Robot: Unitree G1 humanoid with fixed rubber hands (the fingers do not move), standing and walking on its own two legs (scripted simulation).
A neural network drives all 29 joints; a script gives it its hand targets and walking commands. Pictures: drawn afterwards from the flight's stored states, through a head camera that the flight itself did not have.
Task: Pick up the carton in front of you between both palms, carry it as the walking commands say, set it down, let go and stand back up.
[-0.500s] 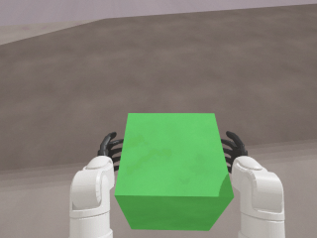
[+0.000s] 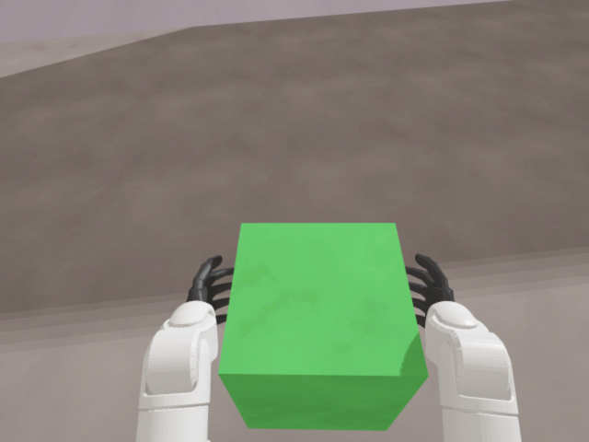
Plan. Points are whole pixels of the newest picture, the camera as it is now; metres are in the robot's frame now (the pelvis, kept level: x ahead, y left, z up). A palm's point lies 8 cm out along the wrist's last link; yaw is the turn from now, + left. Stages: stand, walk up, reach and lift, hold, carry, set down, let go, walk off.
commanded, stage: carry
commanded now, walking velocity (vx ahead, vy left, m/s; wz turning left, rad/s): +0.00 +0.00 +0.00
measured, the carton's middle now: (317, 331) +0.28 +0.00 -0.02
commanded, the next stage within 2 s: hold in 1.44 s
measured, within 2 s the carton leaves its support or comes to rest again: neither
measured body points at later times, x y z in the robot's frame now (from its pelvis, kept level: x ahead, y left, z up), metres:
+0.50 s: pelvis -0.05 +0.01 +0.00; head -0.06 +0.01 +0.45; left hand +0.26 +0.16 +0.02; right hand +0.26 -0.14 +0.02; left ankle -0.01 +0.13 -0.73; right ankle -0.13 -0.08 -0.73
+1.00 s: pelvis -0.08 +0.01 +0.00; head -0.10 +0.02 +0.45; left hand +0.22 +0.16 +0.03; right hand +0.22 -0.14 +0.03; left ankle -0.01 +0.13 -0.73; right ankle -0.13 -0.08 -0.73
